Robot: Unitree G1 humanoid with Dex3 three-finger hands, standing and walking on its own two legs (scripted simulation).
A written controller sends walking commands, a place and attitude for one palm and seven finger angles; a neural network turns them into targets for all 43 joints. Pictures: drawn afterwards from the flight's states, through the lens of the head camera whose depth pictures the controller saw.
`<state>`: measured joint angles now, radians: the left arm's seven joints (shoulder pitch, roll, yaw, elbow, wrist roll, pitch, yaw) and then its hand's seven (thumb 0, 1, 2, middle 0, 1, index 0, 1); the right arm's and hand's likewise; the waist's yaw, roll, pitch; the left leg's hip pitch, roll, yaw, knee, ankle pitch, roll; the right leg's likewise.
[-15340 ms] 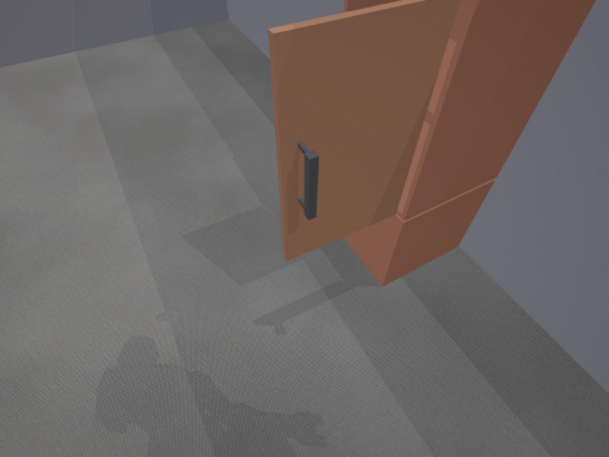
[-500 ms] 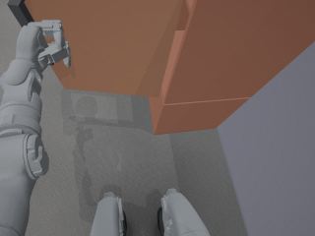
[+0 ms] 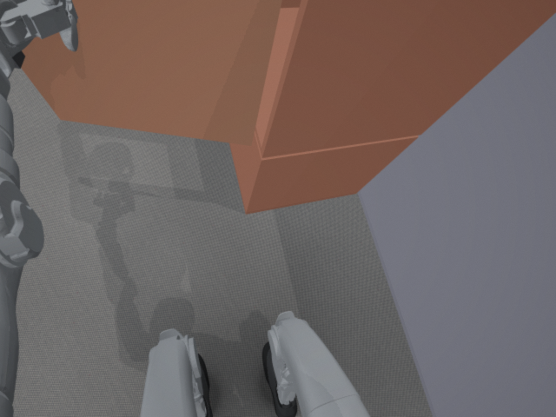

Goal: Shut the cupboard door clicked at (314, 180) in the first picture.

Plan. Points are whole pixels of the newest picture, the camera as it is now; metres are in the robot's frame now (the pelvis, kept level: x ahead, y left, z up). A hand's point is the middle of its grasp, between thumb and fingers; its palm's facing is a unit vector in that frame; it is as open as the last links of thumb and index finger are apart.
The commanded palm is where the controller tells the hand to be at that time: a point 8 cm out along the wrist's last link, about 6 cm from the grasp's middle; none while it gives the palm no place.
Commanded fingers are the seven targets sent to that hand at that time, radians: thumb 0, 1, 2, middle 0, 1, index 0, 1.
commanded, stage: pull the fist back off the door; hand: left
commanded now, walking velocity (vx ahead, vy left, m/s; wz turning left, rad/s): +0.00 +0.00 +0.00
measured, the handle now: out of the picture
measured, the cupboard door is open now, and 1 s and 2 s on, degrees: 73 67 67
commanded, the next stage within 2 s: draw the hand back to the body in 0.98 s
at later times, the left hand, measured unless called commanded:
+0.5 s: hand (69, 17) +0.58 +0.15 +0.10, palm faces +0.08 -1.00 -0.03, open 3.1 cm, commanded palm +0.54 +0.18 +0.10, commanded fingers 0.00 0.90 0.90 -1.30 -1.50 -1.30 -1.50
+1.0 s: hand (79, 88) +0.50 +0.14 +0.10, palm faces +0.06 -1.00 -0.03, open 3.1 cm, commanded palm +0.47 +0.19 +0.10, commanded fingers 0.00 0.90 0.90 -1.30 -1.50 -1.30 -1.50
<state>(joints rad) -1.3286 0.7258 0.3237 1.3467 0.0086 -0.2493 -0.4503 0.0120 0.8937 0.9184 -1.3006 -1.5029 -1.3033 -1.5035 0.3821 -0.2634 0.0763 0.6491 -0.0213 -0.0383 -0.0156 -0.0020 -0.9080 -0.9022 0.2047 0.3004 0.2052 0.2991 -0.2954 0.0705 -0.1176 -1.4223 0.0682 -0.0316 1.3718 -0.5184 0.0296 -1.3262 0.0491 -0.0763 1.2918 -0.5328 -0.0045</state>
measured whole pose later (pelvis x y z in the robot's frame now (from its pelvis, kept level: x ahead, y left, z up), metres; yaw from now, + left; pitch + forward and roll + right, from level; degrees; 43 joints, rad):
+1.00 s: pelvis +0.02 -0.01 +0.05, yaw +3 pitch +23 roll -2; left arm -0.78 0.28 0.27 1.08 -0.06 -0.50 -0.06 0.02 0.90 0.90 -1.30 -1.50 -1.31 -1.50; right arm 0.29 -0.25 0.00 0.63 -0.03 0.05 0.04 0.00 -0.91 -0.90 0.20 0.30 0.20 0.30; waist -0.14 0.04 -0.16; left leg -1.08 0.04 0.00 1.18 -0.49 0.01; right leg -1.02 0.02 -0.05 1.15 -0.53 -0.02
